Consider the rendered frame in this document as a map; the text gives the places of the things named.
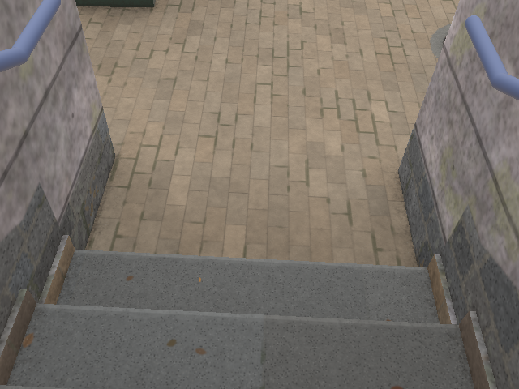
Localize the stairs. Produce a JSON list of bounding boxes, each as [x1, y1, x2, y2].
[[0, 250, 474, 389]]

